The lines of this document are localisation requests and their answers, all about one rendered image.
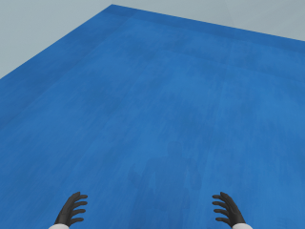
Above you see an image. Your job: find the right robot hand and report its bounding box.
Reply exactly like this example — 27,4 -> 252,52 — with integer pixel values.
212,192 -> 246,229

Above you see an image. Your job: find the left robot hand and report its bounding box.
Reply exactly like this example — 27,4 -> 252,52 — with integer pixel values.
54,192 -> 88,227

